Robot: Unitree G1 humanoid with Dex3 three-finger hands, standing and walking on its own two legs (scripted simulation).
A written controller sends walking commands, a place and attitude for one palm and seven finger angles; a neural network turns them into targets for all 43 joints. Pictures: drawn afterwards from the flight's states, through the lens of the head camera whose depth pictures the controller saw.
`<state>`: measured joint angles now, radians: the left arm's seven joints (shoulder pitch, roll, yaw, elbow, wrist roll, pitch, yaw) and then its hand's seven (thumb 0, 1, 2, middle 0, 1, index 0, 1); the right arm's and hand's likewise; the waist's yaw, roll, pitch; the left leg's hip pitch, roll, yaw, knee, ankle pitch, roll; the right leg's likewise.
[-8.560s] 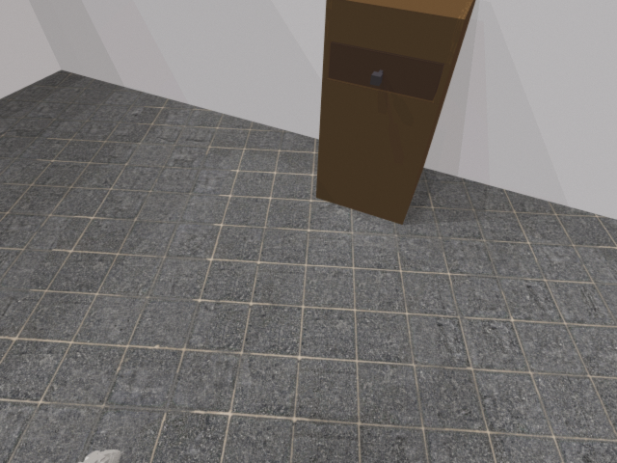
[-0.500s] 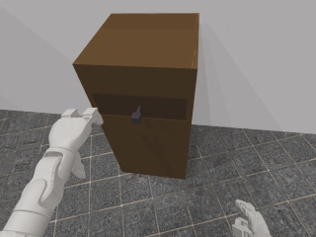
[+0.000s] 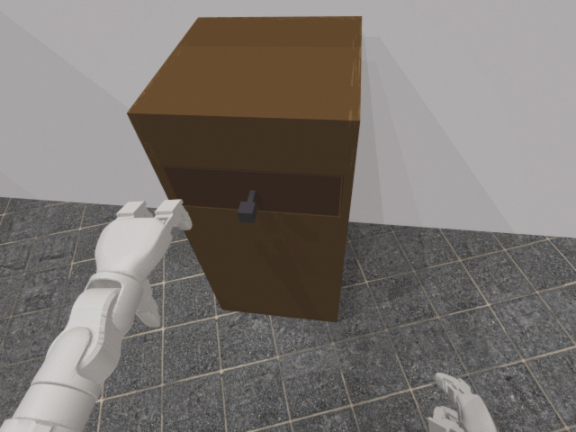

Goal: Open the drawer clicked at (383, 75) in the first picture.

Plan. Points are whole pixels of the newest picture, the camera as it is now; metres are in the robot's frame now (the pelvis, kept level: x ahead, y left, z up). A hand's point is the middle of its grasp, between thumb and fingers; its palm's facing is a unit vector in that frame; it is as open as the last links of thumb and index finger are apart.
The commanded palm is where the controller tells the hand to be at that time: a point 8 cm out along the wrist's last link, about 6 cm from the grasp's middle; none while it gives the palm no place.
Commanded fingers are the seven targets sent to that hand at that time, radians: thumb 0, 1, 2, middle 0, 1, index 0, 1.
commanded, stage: move the hooked fingers above the handle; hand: left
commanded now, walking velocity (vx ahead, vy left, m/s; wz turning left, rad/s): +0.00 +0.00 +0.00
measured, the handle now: (249, 205) +0.56 +0.17 -0.09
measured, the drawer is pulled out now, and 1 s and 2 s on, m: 0.00 0.00 0.00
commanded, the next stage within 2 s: none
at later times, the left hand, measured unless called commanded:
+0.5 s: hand (195, 235) +0.39 +0.21 +0.02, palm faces -0.06 -0.05 -1.00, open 13.9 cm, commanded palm +0.38 +0.21 +0.08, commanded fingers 0.00 -0.50 0.30 -0.30 -1.20 -0.30 -1.20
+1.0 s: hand (218, 215) +0.46 +0.19 +0.00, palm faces -0.07 -0.02 -1.00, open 13.8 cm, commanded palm +0.45 +0.20 +0.05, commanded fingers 0.00 -0.50 0.30 -0.30 -1.20 -0.30 -1.20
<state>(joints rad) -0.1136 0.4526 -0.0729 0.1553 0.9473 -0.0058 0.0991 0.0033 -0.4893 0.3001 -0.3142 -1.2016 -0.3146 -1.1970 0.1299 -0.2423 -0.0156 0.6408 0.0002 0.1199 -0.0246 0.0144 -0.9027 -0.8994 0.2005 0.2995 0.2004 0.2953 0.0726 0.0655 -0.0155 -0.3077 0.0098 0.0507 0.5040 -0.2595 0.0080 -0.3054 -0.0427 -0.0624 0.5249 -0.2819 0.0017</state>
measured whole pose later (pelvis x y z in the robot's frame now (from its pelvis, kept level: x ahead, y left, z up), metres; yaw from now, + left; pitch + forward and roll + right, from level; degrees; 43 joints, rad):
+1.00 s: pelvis +0.00 +0.00 -0.02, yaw -1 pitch +16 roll +0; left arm -0.73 0.44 -0.05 1.00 1.10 -0.10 0.32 0.00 -0.49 0.30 -0.31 -1.20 -0.31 -1.20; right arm 0.33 -0.25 -0.07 0.71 -0.01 0.11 -0.02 0.01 -0.90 -0.90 0.20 0.30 0.20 0.30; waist -0.09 0.04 -0.12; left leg -0.67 0.04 0.06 0.72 -0.34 0.01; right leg -0.66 -0.02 -0.05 0.72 -0.34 -0.01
